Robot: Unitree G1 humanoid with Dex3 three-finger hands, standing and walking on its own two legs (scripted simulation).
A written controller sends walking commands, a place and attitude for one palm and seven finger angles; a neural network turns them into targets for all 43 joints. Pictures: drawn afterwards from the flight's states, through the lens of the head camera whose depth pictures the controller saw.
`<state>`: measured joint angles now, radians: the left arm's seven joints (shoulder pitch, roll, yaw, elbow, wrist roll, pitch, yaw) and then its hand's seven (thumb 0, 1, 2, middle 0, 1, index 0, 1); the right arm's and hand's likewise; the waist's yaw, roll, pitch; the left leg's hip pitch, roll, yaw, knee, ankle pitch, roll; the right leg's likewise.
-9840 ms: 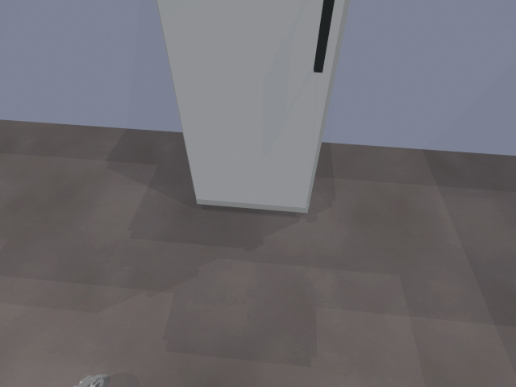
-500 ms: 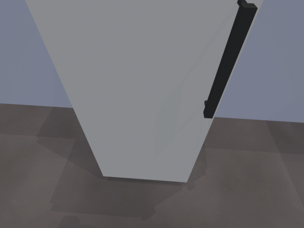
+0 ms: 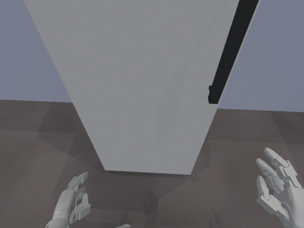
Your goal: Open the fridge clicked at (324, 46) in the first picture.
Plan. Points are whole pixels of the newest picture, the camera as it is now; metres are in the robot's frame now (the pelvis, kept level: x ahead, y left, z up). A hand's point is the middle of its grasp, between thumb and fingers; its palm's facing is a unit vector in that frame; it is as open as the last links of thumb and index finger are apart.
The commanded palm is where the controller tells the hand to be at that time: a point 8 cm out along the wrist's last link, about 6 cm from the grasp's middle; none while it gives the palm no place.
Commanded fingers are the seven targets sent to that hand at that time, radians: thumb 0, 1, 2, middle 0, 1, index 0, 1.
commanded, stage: raise the hand to about handle height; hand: right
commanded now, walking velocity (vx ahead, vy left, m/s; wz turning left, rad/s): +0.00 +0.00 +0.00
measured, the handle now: (227, 48) +0.50 -0.15 +0.23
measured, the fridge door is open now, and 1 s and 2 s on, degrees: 0 0 0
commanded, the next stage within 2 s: move the hooked fingers beside the handle in 1.82 s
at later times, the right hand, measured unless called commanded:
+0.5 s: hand (291, 189) +0.21 -0.26 +0.10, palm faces +0.05 +1.00 -0.07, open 10.7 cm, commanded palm +0.17 -0.30 +0.11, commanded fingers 0.00 0.03 -0.50 0.27 0.90 0.27 0.90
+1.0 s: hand out of the picture +0.25 -0.29 +0.18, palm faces +0.10 +0.99 -0.09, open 13.5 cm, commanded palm +0.22 -0.33 +0.20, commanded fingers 0.00 0.50 -0.30 0.30 1.20 0.30 1.20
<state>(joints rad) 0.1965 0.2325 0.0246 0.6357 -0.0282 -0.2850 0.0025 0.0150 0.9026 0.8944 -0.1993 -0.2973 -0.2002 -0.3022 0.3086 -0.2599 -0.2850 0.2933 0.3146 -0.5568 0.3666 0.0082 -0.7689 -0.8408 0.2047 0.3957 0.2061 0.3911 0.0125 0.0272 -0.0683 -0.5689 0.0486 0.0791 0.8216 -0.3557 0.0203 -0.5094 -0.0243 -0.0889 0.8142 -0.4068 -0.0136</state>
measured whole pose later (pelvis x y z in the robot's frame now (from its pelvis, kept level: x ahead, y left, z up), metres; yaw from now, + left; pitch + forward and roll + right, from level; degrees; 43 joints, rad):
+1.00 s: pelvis +0.01 -0.01 +0.03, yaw -2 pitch -2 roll +1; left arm 0.23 0.25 -0.08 0.61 -0.07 -0.32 0.11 0.02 0.90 0.89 -0.20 -0.30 -0.20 -0.30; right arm 0.05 -0.44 -0.44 0.02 0.36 0.06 0.43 0.00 0.38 -0.35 0.29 1.13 0.29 1.13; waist -0.06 -0.04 -0.02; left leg -0.23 0.03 0.12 0.53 -0.25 0.00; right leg -0.22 -0.02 -0.04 0.58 -0.33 -0.03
